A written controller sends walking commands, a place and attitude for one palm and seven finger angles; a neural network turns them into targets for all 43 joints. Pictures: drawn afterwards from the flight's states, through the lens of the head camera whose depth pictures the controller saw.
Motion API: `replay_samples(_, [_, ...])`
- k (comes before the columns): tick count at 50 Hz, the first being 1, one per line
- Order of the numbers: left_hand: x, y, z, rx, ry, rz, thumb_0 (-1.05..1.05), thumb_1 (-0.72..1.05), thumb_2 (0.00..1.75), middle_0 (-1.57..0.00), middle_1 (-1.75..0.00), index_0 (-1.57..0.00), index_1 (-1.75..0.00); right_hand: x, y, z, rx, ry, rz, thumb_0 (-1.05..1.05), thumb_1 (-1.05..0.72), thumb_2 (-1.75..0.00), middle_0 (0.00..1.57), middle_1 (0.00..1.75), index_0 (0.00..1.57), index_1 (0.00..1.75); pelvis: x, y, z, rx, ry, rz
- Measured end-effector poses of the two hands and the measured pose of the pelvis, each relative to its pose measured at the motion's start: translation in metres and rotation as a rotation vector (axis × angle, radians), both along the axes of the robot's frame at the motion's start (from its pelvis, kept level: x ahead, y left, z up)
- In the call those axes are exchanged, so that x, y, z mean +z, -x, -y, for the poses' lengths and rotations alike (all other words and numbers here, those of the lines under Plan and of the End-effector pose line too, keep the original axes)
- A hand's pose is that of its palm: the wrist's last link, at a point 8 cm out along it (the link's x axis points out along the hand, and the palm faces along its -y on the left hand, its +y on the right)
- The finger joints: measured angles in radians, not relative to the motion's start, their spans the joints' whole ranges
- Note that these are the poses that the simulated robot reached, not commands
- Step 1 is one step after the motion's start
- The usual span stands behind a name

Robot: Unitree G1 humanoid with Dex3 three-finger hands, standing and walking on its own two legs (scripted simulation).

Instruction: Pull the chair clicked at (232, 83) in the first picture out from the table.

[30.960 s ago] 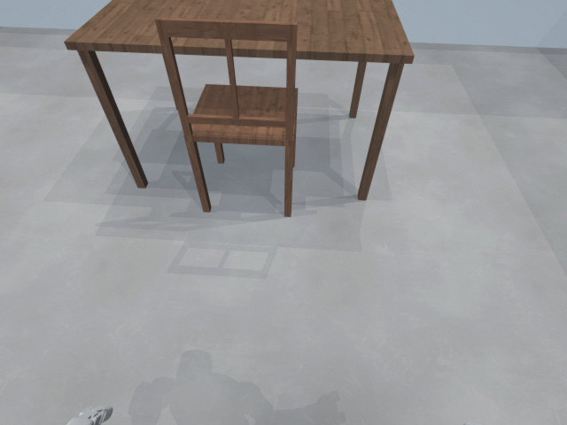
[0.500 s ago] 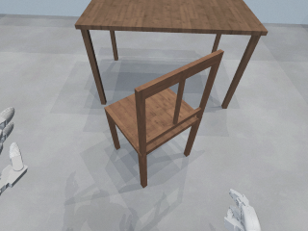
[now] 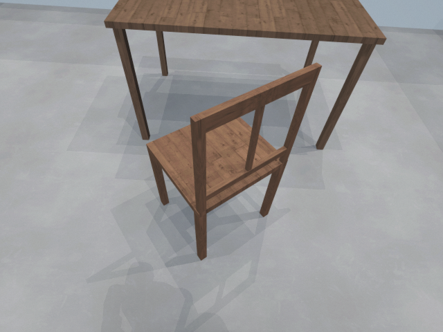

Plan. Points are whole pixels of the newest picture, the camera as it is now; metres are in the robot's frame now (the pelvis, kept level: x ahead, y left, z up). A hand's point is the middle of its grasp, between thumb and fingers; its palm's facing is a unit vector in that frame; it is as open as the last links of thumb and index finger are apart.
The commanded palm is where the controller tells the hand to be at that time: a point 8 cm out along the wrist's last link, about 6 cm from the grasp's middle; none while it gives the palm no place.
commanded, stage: let the arm hang, fingers relaxed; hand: left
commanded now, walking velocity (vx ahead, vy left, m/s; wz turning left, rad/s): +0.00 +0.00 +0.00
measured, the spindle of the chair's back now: (253, 140) +0.64 -0.06 -0.11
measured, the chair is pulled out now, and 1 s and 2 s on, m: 0.52 0.52 0.52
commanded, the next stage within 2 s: look to check the result in 0.70 s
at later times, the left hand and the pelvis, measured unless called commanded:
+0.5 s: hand out of the picture +0.01 +0.17 -0.17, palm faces +0.00 -0.98 -0.20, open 7.2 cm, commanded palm none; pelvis +0.00 +0.00 +0.00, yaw -1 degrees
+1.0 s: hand out of the picture +0.00 +0.16 -0.17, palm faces +0.01 -0.98 -0.18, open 7.3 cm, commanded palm none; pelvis +0.01 +0.00 +0.00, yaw -1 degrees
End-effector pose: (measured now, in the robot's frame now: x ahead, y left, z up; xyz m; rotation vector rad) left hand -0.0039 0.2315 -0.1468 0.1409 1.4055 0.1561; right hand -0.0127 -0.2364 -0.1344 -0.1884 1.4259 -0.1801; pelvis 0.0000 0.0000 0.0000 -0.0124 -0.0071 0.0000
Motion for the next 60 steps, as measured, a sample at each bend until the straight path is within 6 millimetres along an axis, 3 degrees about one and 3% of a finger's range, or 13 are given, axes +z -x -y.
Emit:
replay_samples(5, [0.007, 0.027, -0.005, 0.001, -0.026, -0.093, 0.00, 0.97, 0.90, -0.21, -0.30, -0.21, -0.30, -0.004, 0.029, -0.008, -0.034, -0.025, -0.080, 0.01, -0.90, -0.90, 0.20, 0.30, 0.20, 0.30, 0.002, 0.001, -0.001, -0.003, -0.001, 0.001])
replay_samples(9, [0.011, 0.031, -0.004, -0.005, -0.035, -0.111, 0.00, 0.94, 0.90, -0.20, -0.30, -0.20, -0.30, -0.008, 0.036, -0.017, -0.050, -0.052, -0.087, 0.01, -0.90, -0.90, 0.20, 0.30, 0.20, 0.30, 0.003, 0.001, -0.002, -0.008, -0.003, 0.004])
replay_samples(19, [0.007, -0.001, 0.016, -0.027, -0.003, -0.013, 0.00, 0.92, 0.90, -0.20, -0.30, -0.20, -0.30, -0.016, 0.016, -0.034, -0.060, -0.099, -0.009, 0.01, -0.90, -0.89, 0.20, 0.30, 0.20, 0.30, 0.003, 0.000, -0.001, -0.020, -0.008, 0.013])
replay_samples(25, [0.007, -0.011, 0.014, -0.027, -0.013, 0.014, 0.02, 0.94, 0.90, -0.20, -0.30, -0.21, -0.30, -0.016, 0.008, -0.031, -0.063, -0.092, 0.015, 0.01, -0.91, -0.89, 0.20, 0.30, 0.20, 0.30, 0.003, -0.003, 0.000, -0.023, -0.008, 0.015])
replay_samples(43, [0.006, -0.005, 0.022, -0.016, 0.007, -0.028, 0.01, 0.92, 0.90, -0.20, -0.30, -0.20, -0.30, -0.013, 0.011, -0.021, -0.068, -0.066, -0.022, 0.01, -0.91, -0.90, 0.20, 0.30, 0.20, 0.30, 0.003, -0.010, 0.003, -0.023, -0.009, 0.011])
replay_samples(60, [0.006, -0.010, 0.025, -0.010, 0.006, -0.027, 0.01, 0.92, 0.90, -0.20, -0.30, -0.20, -0.30, -0.013, -0.001, -0.024, -0.068, -0.076, -0.011, 0.01, -0.90, -0.90, 0.20, 0.30, 0.20, 0.30, 0.003, -0.016, 0.005, -0.021, -0.007, 0.010])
